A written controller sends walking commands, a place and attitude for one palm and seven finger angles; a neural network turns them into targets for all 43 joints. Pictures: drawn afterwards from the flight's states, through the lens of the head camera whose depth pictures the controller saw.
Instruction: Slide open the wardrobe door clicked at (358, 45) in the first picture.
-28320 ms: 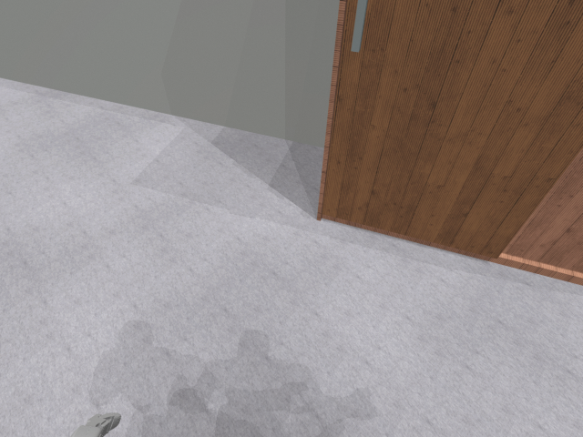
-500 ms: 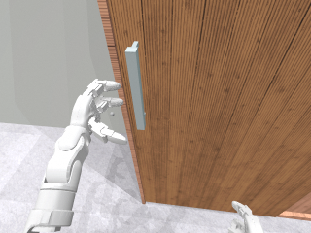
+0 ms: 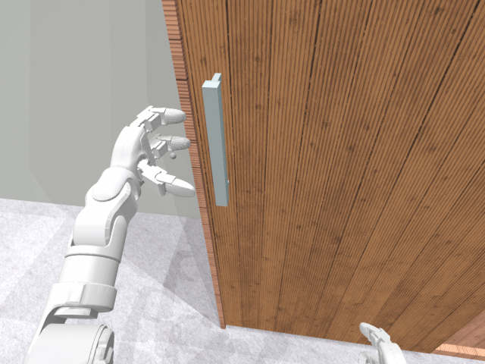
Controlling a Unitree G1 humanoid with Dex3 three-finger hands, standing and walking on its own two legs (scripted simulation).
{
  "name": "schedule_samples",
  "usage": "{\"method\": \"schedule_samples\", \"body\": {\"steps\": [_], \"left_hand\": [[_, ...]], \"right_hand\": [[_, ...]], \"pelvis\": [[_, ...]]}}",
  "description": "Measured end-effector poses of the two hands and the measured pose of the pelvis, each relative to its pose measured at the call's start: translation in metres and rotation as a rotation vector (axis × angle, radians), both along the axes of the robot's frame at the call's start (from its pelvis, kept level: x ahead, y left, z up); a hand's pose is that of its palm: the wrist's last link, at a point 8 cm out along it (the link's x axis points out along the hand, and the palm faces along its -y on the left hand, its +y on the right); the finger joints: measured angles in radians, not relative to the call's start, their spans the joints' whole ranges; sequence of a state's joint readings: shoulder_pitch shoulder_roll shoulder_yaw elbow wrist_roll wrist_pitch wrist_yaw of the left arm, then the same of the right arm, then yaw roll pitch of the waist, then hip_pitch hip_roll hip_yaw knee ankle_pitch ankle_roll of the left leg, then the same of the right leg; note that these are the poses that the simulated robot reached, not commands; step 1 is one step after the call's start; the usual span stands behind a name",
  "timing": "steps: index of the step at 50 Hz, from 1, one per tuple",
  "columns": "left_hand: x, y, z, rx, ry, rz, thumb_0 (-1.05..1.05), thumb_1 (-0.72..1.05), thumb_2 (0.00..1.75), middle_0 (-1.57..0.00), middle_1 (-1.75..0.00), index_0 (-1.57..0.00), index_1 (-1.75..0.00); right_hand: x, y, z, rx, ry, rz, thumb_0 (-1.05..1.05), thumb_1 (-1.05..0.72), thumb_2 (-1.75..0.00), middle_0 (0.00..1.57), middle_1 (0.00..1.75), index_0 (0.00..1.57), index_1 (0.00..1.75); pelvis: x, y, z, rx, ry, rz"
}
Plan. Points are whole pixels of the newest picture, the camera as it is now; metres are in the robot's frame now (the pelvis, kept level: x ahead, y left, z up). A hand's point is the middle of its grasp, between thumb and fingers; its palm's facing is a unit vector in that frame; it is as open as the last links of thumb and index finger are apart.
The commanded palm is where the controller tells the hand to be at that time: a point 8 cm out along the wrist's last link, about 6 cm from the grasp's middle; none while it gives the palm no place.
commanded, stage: move the hooked fingers beside the handle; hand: left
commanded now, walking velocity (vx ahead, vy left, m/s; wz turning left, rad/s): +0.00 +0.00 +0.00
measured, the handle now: (220, 146) +0.44 +0.07 +0.17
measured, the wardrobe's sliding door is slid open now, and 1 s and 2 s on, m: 0.00 0.00 0.00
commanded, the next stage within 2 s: feel for the door with the fingertips in 1.18 s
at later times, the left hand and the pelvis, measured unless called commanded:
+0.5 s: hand (184, 186) +0.36 +0.12 +0.14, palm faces -0.10 -0.99 -0.02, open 14.0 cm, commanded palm +0.35 +0.18 +0.18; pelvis +0.00 +0.00 +0.00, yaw -1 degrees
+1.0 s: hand (173, 152) +0.36 +0.13 +0.21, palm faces -0.09 -1.00 -0.04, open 14.0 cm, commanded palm +0.35 +0.19 +0.17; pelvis +0.01 +0.00 +0.00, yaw +0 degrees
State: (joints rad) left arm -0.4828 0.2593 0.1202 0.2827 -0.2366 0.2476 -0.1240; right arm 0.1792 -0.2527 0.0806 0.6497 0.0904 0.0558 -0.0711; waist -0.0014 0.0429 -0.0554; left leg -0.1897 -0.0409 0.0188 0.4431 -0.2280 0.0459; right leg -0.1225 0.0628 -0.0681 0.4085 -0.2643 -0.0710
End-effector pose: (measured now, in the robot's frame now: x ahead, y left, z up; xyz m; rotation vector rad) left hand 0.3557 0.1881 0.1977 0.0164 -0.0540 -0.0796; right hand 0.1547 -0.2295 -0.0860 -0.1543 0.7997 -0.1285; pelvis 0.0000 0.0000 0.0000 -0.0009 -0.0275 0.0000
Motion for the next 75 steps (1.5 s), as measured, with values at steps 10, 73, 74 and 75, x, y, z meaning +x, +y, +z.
{"method": "schedule_samples", "body": {"steps": [10, 73, 74, 75], "left_hand": [[-0.021, -0.005, -0.028, 0.004, -0.040, 0.007, -0.01, -0.50, 0.31, -0.30, -1.20, -0.30, -1.20], [0.005, 0.000, -0.033, 0.027, 0.159, -0.030, -0.01, -0.50, 0.30, -0.29, -1.20, -0.30, -1.20], [0.003, -0.008, -0.040, 0.027, 0.175, -0.046, -0.01, -0.50, 0.30, -0.29, -1.20, -0.30, -1.20], [0.001, -0.015, -0.044, 0.023, 0.173, -0.063, -0.01, -0.50, 0.30, -0.29, -1.20, -0.30, -1.20]], "right_hand": [[-0.008, -0.006, 0.000, -0.007, -0.016, -0.020, 0.01, -0.91, -0.90, 0.20, 0.30, 0.20, 0.30], [0.007, -0.002, -0.002, 0.003, 0.002, -0.011, 0.01, -0.91, -0.90, 0.20, 0.30, 0.20, 0.30], [0.008, -0.001, -0.002, 0.004, -0.005, -0.012, 0.01, -0.91, -0.90, 0.20, 0.30, 0.20, 0.30], [0.008, 0.000, -0.002, 0.005, -0.013, -0.012, 0.01, -0.91, -0.90, 0.20, 0.30, 0.20, 0.30]], "pelvis": [[0.004, 0.001, 0.001, 0.007, 0.015, -0.023], [0.005, 0.005, -0.001, -0.005, 0.018, 0.002], [0.005, 0.006, -0.001, -0.004, 0.019, 0.000], [0.004, 0.007, -0.001, -0.003, 0.020, -0.002]]}}
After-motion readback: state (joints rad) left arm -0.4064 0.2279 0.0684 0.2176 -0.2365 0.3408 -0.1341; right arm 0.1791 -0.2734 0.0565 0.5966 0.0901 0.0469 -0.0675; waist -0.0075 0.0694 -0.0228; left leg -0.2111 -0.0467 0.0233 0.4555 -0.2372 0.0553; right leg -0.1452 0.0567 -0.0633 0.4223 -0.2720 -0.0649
